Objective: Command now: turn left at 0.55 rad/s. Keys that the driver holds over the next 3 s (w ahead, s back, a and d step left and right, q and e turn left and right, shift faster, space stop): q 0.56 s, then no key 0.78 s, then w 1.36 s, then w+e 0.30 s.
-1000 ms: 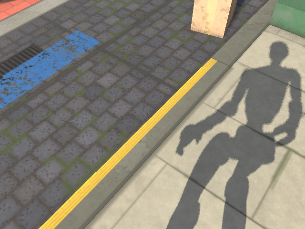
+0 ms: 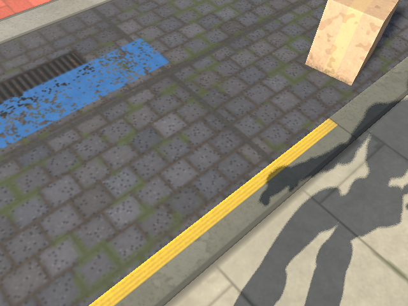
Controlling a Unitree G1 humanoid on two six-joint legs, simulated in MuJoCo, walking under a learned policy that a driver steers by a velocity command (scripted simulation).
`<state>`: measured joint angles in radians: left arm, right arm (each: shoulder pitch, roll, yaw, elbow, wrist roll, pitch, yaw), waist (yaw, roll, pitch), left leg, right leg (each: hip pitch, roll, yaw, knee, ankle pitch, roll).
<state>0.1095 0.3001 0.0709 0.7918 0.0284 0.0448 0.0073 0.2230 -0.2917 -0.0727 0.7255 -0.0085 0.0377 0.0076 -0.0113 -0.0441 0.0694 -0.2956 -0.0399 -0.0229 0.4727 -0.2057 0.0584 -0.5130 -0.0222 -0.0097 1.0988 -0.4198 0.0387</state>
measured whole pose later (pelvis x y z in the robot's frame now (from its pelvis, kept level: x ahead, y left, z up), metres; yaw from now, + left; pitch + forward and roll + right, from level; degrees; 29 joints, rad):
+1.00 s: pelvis +0.02 +0.02 -0.01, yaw +27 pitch +3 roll +1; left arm 0.22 0.29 0.05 0.71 0.03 -0.09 -0.02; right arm 0.16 -0.28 -0.05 0.61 0.00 -0.10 0.07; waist 0.01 -0.02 0.01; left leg -0.29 -0.03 0.01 0.50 -0.26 0.02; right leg -0.40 -0.09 -0.05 0.80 -0.41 0.10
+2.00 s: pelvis +0.26 +0.11 -0.03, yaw +26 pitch +3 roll +0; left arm 0.03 0.24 -0.01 0.65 0.05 -0.09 -0.06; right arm 0.51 -0.26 0.00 0.86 -0.09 -0.09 0.06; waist -0.07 0.01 -0.02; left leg 0.11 0.03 0.03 0.46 -0.54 0.00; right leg -0.56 0.01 -0.05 0.69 -0.17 -0.08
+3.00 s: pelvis +0.76 +0.42 -0.12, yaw +20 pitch +3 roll +3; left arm 0.02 0.23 0.03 0.72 -0.02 -0.06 -0.04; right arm 0.35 -0.26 -0.06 0.98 0.01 -0.07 -0.02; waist -0.07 -0.04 -0.02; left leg 0.05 -0.05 0.15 0.28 -0.39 0.01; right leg -0.63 -0.04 0.00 0.61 -0.02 -0.08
